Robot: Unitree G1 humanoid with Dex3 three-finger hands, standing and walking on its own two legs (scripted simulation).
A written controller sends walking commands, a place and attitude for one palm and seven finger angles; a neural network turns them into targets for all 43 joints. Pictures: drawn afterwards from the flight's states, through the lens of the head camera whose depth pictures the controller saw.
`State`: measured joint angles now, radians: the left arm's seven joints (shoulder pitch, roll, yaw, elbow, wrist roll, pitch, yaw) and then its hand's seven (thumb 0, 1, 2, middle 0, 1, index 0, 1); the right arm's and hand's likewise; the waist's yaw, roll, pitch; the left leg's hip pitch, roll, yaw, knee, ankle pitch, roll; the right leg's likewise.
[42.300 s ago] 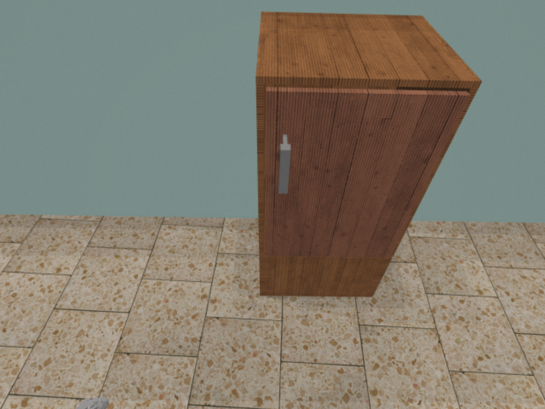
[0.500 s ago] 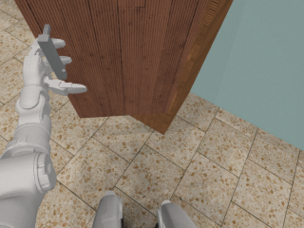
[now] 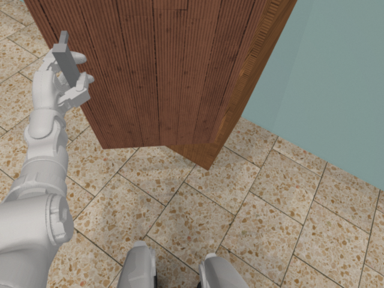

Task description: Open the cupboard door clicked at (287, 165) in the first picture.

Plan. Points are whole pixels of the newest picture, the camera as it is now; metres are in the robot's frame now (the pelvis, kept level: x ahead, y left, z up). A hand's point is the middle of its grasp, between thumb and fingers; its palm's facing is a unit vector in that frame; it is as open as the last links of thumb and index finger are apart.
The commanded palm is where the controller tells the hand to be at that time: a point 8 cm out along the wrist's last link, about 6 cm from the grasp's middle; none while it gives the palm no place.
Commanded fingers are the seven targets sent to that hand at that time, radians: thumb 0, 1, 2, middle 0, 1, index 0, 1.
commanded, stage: close the thumb around the handle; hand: left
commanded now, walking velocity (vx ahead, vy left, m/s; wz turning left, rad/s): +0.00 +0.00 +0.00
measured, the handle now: (73, 67) +0.55 +0.22 +0.08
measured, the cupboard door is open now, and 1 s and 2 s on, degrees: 37 69 78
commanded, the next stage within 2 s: pull the door open along its arc in 0.04 s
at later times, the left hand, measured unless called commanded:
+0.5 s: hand (85, 110) +0.45 +0.18 +0.07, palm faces +0.04 -1.00 +0.00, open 6.0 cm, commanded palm +0.39 +0.23 +0.07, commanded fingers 0.00 0.90 0.90 -0.40 -1.35 -0.40 -1.35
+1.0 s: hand (128, 172) +0.32 +0.10 +0.08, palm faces +0.42 -0.91 +0.01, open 6.3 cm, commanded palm +0.25 +0.14 +0.07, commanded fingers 0.00 0.90 0.90 -0.40 -1.35 -0.40 -1.35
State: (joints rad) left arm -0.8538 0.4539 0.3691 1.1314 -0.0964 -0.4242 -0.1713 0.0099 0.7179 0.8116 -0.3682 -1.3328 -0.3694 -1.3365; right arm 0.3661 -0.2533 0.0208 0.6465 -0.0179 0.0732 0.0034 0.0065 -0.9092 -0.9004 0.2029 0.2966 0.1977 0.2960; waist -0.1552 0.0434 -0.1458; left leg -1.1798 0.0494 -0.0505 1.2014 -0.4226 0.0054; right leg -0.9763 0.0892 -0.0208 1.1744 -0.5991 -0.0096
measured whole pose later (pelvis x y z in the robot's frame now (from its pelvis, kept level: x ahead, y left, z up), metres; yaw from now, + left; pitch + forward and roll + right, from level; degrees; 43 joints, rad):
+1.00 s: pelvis +0.02 -0.03 +0.03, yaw +3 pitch +13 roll +0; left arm 0.05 -0.04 -0.07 0.25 0.02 -0.35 0.46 0.01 0.66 0.74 -0.35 -1.31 -0.34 -1.32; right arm 0.20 -0.18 0.02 0.52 -0.06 0.07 0.03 0.01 -0.91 -0.90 0.20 0.30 0.20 0.30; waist -0.02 0.02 -0.18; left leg -0.88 0.02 -0.04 1.06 -0.42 -0.04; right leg -0.70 0.06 -0.02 1.09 -0.62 -0.05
